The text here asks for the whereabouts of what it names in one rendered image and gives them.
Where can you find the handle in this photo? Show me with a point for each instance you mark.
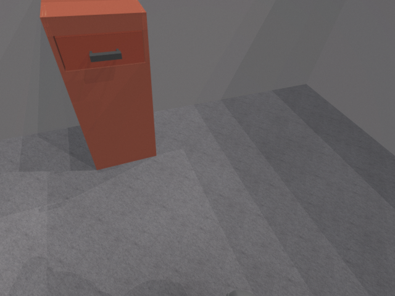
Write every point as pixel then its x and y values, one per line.
pixel 103 56

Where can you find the drawer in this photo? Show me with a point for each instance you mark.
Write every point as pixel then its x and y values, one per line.
pixel 75 49

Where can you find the cabinet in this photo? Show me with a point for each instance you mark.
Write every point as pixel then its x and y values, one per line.
pixel 113 104

